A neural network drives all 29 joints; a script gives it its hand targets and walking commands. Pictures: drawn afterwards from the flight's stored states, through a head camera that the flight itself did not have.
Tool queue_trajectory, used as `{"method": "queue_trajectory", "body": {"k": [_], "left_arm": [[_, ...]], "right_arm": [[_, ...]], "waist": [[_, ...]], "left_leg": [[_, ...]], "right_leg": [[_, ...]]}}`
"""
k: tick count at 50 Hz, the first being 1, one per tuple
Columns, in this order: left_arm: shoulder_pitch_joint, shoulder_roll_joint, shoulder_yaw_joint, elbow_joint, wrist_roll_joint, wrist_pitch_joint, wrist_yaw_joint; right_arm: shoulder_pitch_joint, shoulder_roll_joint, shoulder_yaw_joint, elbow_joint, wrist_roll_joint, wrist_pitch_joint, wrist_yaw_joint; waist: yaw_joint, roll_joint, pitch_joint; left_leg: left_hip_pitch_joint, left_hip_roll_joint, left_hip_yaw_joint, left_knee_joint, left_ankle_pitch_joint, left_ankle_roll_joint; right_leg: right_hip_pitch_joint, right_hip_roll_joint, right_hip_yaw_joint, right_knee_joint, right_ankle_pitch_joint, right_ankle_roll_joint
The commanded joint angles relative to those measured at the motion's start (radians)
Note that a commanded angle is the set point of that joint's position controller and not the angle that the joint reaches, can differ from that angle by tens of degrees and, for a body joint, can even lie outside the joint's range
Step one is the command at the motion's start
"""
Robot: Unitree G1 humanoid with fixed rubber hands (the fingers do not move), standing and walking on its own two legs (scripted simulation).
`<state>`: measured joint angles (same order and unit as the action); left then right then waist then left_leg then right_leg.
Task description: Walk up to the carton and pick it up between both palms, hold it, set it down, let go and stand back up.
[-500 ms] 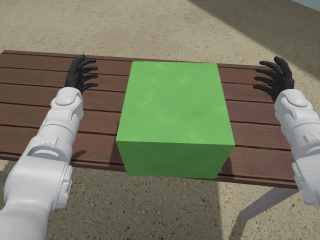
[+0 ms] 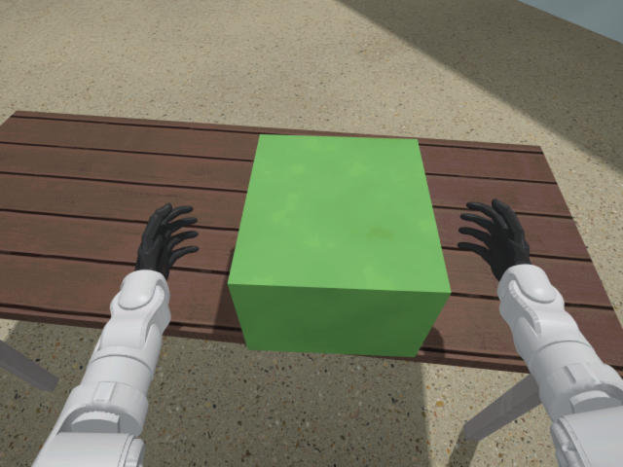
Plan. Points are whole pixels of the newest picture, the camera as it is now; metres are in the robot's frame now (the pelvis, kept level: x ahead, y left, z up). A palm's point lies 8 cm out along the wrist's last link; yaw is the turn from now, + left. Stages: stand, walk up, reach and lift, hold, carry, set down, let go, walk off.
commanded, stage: set down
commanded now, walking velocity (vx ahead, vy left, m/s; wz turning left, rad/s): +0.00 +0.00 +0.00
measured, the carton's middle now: (334, 242) +0.49 -0.01 -0.03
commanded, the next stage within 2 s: none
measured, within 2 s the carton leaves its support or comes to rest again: neither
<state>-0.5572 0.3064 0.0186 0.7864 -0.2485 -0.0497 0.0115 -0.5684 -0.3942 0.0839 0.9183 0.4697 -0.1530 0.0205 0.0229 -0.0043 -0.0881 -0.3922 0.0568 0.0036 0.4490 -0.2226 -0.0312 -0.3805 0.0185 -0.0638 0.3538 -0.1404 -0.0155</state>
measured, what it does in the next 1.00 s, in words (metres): stands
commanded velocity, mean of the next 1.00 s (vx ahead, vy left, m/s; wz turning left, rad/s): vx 0.00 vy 0.00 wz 0.00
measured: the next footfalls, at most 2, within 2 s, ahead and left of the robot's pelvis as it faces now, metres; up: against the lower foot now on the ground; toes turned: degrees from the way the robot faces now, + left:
none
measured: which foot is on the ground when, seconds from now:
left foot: down 0.00-1.00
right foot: down 0.00-1.00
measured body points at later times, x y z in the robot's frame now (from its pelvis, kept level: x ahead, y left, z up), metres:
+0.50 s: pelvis +0.02 +0.01 +0.00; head +0.05 +0.01 +0.45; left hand +0.32 +0.23 +0.01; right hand +0.31 -0.22 +0.01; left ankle -0.01 +0.13 -0.74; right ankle +0.01 -0.11 -0.74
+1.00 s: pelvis +0.01 +0.02 +0.00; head +0.03 +0.04 +0.45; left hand +0.26 +0.23 -0.03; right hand +0.23 -0.24 -0.02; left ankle -0.01 +0.13 -0.74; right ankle +0.01 -0.11 -0.74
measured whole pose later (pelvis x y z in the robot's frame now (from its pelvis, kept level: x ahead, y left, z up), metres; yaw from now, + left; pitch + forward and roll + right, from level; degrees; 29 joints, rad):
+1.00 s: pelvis +0.01 +0.02 +0.00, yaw -1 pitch +0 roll -1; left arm 0.04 0.22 -0.08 0.59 -0.17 -0.35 0.08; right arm 0.06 -0.29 0.00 0.74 0.29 -0.43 0.11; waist 0.01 -0.04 0.04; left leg -0.15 0.03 0.04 0.41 -0.26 0.00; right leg -0.17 -0.01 -0.03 0.37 -0.20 0.00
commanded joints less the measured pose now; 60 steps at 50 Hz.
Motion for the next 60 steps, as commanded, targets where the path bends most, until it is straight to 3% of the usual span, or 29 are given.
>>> {"method": "queue_trajectory", "body": {"k": [1,9,12,16,21,25,29,34,38,43,45,48,56,60], "left_arm": [[-0.153,0.118,0.097,-0.285,0.052,0.013,-0.019],[0.051,0.047,0.096,-0.144,0.062,-0.027,-0.052],[0.056,0.051,0.086,-0.193,0.054,-0.097,-0.039],[0.083,0.062,0.07,-0.318,0.051,-0.2,0.006],[0.239,0.038,0.046,-0.38,0.087,-0.256,0.034],[0.412,0.017,0.055,-0.336,0.107,-0.237,0.0],[0.488,0.003,0.058,-0.306,0.105,-0.211,-0.039],[0.452,0.01,0.018,-0.389,0.055,-0.218,-0.028],[0.42,0.01,-0.032,-0.475,0.044,-0.27,0.026],[0.496,0.004,-0.067,-0.355,0.063,-0.325,0.075],[0.54,0.001,-0.067,-0.273,0.079,-0.328,0.073],[0.567,0.017,-0.042,-0.238,0.092,-0.34,0.072],[0.638,0.023,-0.024,-0.334,0.116,-0.392,0.05],[0.708,0.018,-0.025,-0.286,0.123,-0.344,0.014]], "right_arm": [[-0.152,-0.184,-0.101,-0.197,-0.049,-0.02,-0.035],[0.025,-0.042,-0.037,-0.201,-0.079,-0.028,-0.019],[0.059,-0.016,-0.043,-0.283,-0.086,-0.076,-0.005],[0.112,-0.028,-0.089,-0.383,-0.105,-0.165,0.003],[0.25,-0.055,-0.127,-0.36,-0.134,-0.239,0.002],[0.367,-0.051,-0.081,-0.302,-0.126,-0.263,-0.01],[0.438,-0.015,-0.04,-0.269,-0.119,-0.265,-0.015],[0.454,-0.024,-0.086,-0.33,-0.124,-0.264,0.01],[0.452,-0.027,-0.133,-0.384,-0.154,-0.283,0.045],[0.511,-0.03,-0.141,-0.285,-0.181,-0.3,0.09],[0.532,-0.02,-0.126,-0.244,-0.182,-0.302,0.096],[0.562,-0.012,-0.104,-0.25,-0.177,-0.314,0.093],[0.644,0.015,-0.078,-0.292,-0.171,-0.396,0.059],[0.675,0.031,-0.075,-0.273,-0.191,-0.393,0.039]], "waist": [[-0.042,0.008,-0.455],[-0.005,-0.074,-0.051],[-0.009,-0.037,-0.076],[-0.011,0.053,-0.282],[-0.03,0.092,-0.398],[-0.025,0.0,-0.285],[-0.021,-0.085,-0.066],[-0.031,-0.065,0.061],[-0.02,0.034,0.011],[-0.003,0.089,0.012],[-0.004,0.063,0.029],[0.004,0.014,0.004],[-0.009,0.012,-0.116],[-0.011,-0.012,-0.048]], "left_leg": [[0.299,-0.084,-0.001,-0.002,0.386,-0.022],[0.204,-0.07,0.003,-0.083,0.18,0.024],[0.218,-0.075,0.013,-0.082,0.187,0.025],[0.294,-0.074,0.004,-0.027,0.31,-0.001],[0.347,-0.073,-0.008,0.018,0.412,-0.022],[0.298,-0.077,-0.007,0.007,0.442,-0.004],[0.28,-0.082,-0.01,-0.048,0.371,0.023],[0.317,-0.063,-0.02,-0.092,0.243,0.018],[0.327,-0.049,-0.033,-0.103,0.155,-0.002],[0.285,-0.042,-0.037,-0.112,0.053,-0.011],[0.261,-0.042,-0.022,-0.11,0.044,-0.001],[0.226,-0.055,-0.002,-0.091,0.09,0.012],[0.286,-0.071,0.015,-0.031,0.374,-0.005],[0.282,-0.072,0.023,-0.039,0.358,-0.004]], "right_leg": [[0.264,0.052,0.044,-0.013,0.27,0.027],[0.253,0.016,0.066,-0.059,0.036,0.019],[0.242,0.013,0.065,-0.056,0.028,0.013],[0.231,0.012,0.059,-0.016,0.145,-0.008],[0.248,0.021,0.054,0.014,0.26,-0.021],[0.333,0.019,0.072,0.022,0.349,-0.006],[0.347,0.014,0.076,-0.007,0.292,0.006],[0.261,0.02,0.062,-0.063,0.083,-0.019],[0.215,0.01,0.063,-0.056,-0.006,-0.044],[0.204,-0.009,0.065,-0.04,-0.088,-0.053],[0.22,-0.007,0.071,-0.033,-0.084,-0.043],[0.257,-0.008,0.078,-0.014,-0.042,-0.027],[0.305,0.013,0.081,0.03,0.233,-0.016],[0.309,0.012,0.074,0.018,0.238,-0.013]]}}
